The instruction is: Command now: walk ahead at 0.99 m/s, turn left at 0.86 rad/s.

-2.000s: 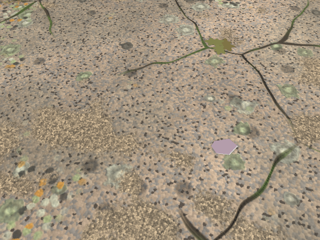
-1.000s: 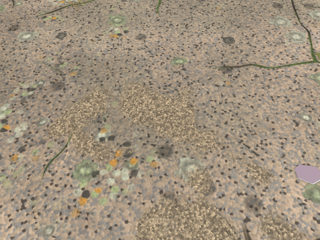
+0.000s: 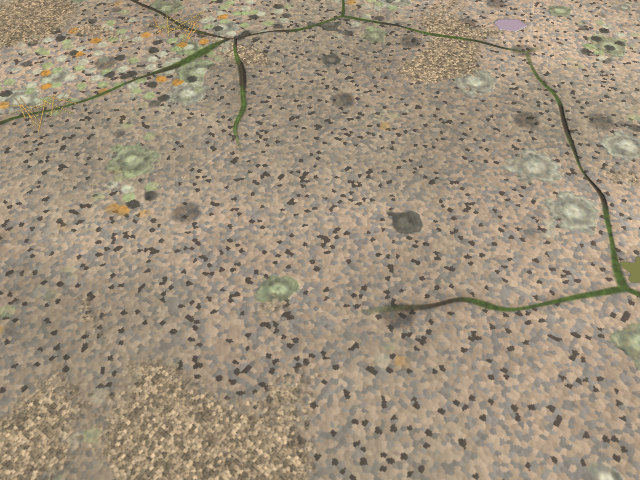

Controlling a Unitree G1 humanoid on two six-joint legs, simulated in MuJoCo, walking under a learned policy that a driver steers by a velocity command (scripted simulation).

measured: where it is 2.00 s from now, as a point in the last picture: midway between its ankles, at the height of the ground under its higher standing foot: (341, 67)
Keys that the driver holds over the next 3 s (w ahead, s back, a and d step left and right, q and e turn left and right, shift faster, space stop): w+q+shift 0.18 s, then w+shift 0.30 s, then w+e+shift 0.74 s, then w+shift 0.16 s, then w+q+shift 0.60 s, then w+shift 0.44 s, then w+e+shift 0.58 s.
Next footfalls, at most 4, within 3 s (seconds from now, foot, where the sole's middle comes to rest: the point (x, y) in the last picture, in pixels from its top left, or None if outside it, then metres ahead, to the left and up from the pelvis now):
0.40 right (378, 420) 0.61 -0.10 -0.74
0.82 left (232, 301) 0.92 0.22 -0.74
1.26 right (313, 180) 1.34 0.02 -0.74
1.72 left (309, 85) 1.80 0.02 -0.74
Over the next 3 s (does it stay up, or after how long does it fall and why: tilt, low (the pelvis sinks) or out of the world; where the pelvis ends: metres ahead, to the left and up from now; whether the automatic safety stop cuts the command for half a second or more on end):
stays up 2.82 0.06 0.00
